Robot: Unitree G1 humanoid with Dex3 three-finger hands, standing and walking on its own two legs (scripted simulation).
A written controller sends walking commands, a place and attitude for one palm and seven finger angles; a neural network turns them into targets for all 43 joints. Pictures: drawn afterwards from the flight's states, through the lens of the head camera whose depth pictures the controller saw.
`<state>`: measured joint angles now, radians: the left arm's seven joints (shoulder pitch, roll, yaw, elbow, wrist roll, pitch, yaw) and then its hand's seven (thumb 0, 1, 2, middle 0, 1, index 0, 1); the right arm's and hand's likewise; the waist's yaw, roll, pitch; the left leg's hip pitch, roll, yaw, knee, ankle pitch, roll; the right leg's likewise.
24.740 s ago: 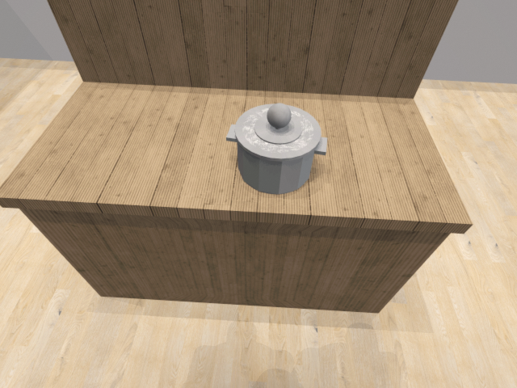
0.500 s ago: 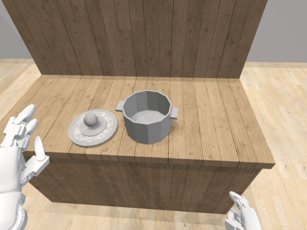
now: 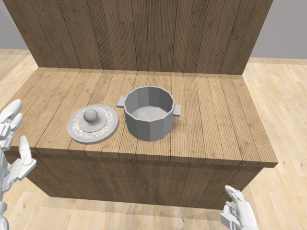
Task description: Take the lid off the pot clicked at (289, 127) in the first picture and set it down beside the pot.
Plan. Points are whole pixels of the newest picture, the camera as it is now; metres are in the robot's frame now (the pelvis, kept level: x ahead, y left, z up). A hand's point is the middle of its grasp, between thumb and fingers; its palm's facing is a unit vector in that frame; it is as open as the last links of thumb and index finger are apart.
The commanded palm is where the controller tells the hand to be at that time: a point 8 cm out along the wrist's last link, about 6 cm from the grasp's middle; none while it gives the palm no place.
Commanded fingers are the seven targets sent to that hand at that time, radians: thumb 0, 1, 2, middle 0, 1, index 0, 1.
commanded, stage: step back with the hand held close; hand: left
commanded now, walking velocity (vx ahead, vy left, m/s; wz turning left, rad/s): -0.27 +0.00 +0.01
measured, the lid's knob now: (90, 115) +0.50 +0.31 -0.05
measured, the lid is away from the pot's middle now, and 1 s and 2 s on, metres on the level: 0.23 0.23 0.23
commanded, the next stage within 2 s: stop stepping back and stand still in 1.30 s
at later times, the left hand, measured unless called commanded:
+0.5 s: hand (18, 195) +0.13 +0.25 +0.16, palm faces +0.33 -0.80 -0.49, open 7.4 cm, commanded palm +0.07 +0.29 +0.17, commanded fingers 0.00 0.90 0.90 -0.20 -0.30 -0.20 -0.30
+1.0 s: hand out of the picture +0.07 +0.25 +0.15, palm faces +0.29 -0.83 -0.48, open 7.4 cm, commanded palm +0.00 +0.30 +0.17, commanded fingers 0.00 0.90 0.90 -0.20 -0.30 -0.20 -0.30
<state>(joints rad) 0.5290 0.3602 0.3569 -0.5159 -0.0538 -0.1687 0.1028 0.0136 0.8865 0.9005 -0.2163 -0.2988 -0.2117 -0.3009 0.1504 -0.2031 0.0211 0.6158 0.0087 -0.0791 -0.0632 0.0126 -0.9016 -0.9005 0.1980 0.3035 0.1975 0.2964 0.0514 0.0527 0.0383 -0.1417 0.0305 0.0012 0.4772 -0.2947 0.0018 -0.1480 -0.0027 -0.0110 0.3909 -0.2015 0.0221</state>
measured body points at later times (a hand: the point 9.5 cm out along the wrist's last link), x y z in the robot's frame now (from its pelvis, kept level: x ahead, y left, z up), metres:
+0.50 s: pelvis -0.06 +0.01 -0.02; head -0.03 +0.02 +0.43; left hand +0.11 +0.29 +0.18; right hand +0.12 -0.22 -0.10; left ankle -0.02 +0.12 -0.74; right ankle +0.01 -0.14 -0.74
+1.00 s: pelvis -0.13 +0.02 -0.02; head -0.09 +0.05 +0.42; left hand +0.05 +0.29 +0.18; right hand +0.05 -0.20 -0.10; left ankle -0.02 +0.12 -0.74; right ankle -0.07 -0.12 -0.74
